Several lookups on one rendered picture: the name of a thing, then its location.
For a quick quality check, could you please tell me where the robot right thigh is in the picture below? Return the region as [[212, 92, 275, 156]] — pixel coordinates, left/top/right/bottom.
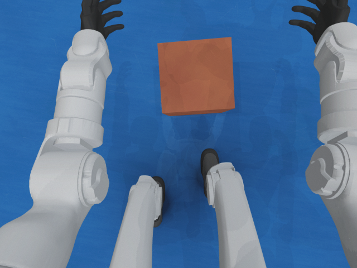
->
[[206, 169, 267, 268]]

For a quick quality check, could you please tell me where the right robot upper arm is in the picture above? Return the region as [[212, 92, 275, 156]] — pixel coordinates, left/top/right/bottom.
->
[[305, 142, 357, 268]]

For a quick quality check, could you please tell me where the robot left forearm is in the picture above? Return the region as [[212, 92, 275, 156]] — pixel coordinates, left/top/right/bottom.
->
[[29, 29, 112, 197]]

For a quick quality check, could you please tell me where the left robot hand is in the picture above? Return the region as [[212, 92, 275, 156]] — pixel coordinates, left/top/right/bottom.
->
[[80, 0, 124, 40]]

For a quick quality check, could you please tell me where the left robot upper arm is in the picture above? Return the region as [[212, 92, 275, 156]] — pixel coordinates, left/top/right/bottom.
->
[[0, 151, 109, 268]]

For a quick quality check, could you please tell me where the carton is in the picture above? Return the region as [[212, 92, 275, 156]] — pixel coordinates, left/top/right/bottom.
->
[[157, 37, 235, 116]]

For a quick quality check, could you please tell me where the robot right forearm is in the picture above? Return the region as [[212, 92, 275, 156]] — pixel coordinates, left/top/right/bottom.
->
[[313, 22, 357, 145]]

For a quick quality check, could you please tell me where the right robot hand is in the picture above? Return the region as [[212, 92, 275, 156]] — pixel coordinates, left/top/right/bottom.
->
[[289, 0, 350, 44]]

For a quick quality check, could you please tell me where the robot left foot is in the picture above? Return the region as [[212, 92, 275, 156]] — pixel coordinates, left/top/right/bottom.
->
[[152, 176, 165, 227]]

